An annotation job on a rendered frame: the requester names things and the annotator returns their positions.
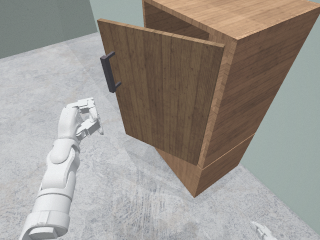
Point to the cupboard door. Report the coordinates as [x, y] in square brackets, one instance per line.
[167, 85]

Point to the right robot hand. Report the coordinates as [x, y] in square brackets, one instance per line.
[262, 231]

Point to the handle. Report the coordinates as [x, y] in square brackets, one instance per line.
[108, 72]

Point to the robot left forearm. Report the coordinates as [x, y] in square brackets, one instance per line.
[50, 218]

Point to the left robot hand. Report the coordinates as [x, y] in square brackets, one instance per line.
[72, 126]

